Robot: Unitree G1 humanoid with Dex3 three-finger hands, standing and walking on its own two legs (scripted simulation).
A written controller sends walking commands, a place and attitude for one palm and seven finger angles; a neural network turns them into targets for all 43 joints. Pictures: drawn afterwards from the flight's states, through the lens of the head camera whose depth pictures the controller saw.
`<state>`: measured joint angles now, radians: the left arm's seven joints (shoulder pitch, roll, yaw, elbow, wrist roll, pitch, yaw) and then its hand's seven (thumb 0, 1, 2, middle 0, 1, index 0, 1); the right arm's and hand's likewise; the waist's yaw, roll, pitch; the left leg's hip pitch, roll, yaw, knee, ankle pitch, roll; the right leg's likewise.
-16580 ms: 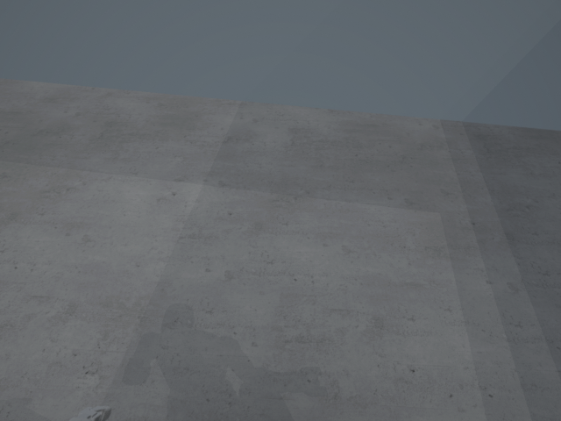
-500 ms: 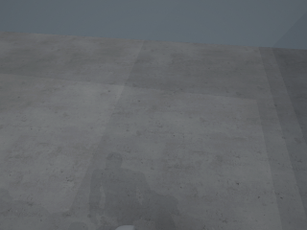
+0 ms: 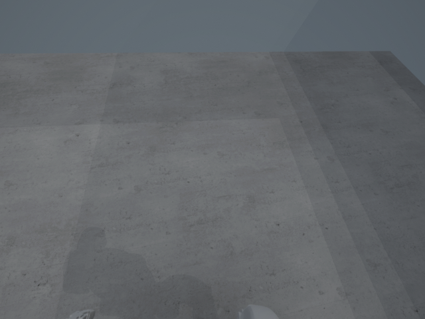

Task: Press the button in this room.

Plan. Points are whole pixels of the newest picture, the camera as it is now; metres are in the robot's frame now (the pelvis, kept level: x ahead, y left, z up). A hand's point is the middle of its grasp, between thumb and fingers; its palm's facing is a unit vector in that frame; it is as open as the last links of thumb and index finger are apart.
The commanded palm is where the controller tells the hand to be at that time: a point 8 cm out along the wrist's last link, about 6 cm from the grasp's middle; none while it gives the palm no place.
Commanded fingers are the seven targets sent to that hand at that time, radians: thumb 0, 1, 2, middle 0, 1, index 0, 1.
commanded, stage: turn or walk to find it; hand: left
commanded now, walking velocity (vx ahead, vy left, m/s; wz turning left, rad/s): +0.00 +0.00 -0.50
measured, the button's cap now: out of the picture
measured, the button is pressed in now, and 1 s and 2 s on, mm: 0 0 0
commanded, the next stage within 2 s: none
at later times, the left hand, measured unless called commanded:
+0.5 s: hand out of the picture +0.13 +0.12 -0.16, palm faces -0.24 -0.94 -0.24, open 7.4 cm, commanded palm none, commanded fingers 0.00 0.90 0.90 -0.20 -0.30 -0.20 -0.30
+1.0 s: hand (151, 290) +0.20 +0.15 -0.17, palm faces -0.45 -0.86 -0.23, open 7.4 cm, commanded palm none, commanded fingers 0.00 0.90 0.90 -0.20 -0.30 -0.20 -0.30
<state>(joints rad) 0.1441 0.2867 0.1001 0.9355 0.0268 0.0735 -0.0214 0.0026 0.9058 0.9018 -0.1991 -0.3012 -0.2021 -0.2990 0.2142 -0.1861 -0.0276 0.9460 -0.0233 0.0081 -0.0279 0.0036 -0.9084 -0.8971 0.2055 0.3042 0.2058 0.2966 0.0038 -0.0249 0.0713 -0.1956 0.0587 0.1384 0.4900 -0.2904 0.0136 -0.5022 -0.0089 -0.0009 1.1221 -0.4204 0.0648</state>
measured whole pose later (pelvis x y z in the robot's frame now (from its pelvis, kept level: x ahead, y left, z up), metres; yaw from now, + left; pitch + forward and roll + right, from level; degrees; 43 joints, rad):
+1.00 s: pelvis +0.02 -0.01 +0.00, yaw -30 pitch +0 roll -1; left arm 0.16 0.27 0.09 0.94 0.02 0.08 -0.02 0.00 0.91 0.90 -0.20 -0.30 -0.20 -0.30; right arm 0.21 -0.17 -0.03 0.93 -0.02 0.00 -0.02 0.00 -0.91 -0.90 0.21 0.30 0.21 0.30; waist 0.00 -0.02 0.09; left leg -0.20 0.09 0.20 0.49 -0.30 0.02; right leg -0.46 -0.06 -0.02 1.06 -0.44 0.08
